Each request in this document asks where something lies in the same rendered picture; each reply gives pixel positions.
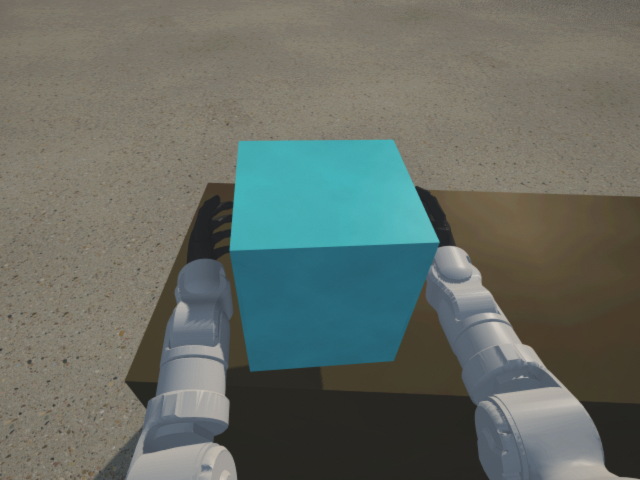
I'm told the robot right upper arm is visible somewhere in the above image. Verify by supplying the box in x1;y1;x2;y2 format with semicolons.
475;386;640;480

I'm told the robot left upper arm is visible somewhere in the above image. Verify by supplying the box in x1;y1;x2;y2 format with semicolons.
126;442;237;480

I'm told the left robot hand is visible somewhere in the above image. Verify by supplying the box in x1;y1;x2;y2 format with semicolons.
187;195;234;264

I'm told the robot left forearm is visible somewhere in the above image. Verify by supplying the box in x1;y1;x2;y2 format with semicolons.
125;259;233;480

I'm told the robot right forearm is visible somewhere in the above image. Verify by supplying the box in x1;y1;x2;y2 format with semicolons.
426;246;605;465

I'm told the pedestal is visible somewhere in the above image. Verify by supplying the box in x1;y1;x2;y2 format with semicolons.
125;183;640;480

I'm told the right robot hand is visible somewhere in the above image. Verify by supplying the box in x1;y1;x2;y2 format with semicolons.
415;186;456;248

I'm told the carton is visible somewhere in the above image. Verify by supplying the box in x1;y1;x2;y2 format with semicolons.
229;140;440;372

